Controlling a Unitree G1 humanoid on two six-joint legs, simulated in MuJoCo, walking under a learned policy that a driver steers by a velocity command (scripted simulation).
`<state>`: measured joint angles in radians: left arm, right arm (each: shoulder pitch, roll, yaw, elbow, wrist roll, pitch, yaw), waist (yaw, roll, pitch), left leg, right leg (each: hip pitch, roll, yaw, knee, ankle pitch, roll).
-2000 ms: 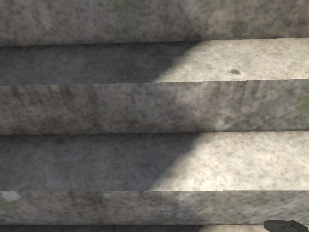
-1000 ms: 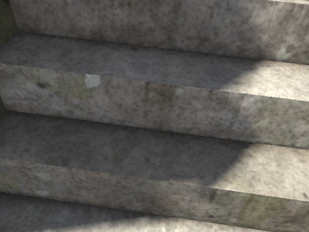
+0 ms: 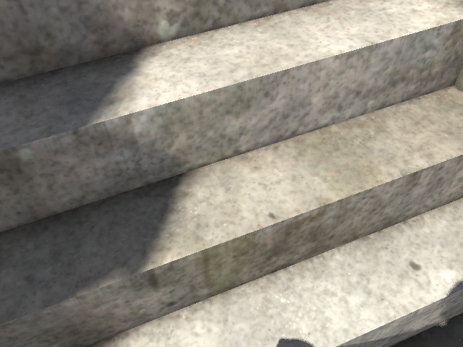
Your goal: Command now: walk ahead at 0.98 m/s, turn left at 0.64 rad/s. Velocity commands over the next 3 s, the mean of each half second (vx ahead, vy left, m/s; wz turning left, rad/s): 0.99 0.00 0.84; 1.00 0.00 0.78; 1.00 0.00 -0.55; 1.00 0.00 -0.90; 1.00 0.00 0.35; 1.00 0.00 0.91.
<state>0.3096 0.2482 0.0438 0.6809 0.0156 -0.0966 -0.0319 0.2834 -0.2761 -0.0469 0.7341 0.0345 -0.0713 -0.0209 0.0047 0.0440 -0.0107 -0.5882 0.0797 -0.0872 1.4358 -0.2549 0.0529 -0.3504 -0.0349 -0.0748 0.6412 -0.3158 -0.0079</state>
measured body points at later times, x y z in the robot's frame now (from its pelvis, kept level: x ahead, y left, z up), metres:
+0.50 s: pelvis +0.23 +0.07 +0.07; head +0.26 +0.09 +0.52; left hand +0.31 +0.37 -0.02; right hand +0.49 -0.08 +0.00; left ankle +0.25 +0.13 -0.51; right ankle +0.12 -0.14 -0.52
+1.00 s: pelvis +0.47 +0.16 +0.22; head +0.48 +0.24 +0.67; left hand +0.26 +0.31 +0.06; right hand +0.79 +0.32 +0.26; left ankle +0.45 +0.32 -0.28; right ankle +0.44 -0.01 -0.50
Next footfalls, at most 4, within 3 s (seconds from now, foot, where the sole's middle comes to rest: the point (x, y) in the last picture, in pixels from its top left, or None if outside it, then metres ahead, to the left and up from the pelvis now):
0.36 left None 0.29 0.16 -0.54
0.84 right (249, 330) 0.47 0.02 -0.54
1.02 left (75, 281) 0.49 0.37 -0.32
1.42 right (131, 128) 0.70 0.24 -0.10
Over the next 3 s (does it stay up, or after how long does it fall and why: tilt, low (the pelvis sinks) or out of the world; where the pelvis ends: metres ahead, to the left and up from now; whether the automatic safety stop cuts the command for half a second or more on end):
stays up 1.23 0.08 1.04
